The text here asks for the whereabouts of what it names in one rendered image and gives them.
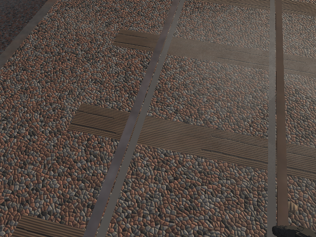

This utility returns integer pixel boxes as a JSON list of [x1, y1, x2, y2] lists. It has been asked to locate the right robot hand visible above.
[[272, 225, 316, 237]]

